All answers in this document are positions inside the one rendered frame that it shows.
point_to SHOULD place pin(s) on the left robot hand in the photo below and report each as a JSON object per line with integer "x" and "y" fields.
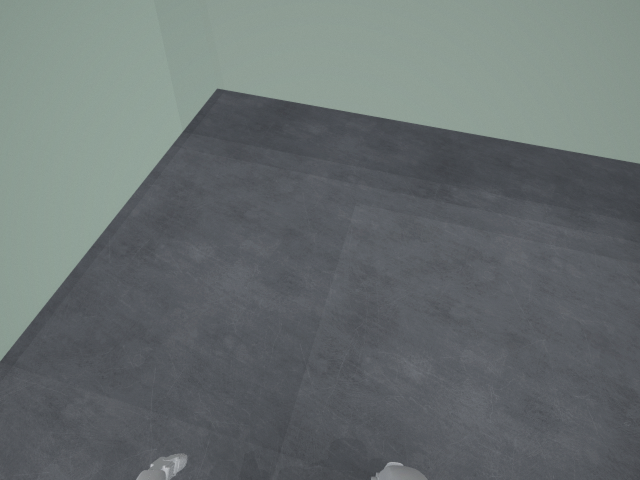
{"x": 164, "y": 468}

